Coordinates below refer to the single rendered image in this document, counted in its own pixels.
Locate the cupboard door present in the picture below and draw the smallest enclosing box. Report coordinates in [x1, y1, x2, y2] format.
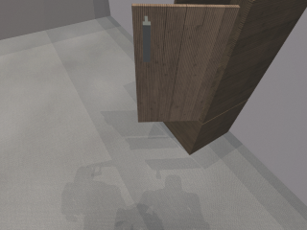
[131, 3, 241, 123]

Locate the handle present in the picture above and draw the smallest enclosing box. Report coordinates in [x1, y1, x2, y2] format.
[142, 15, 151, 62]

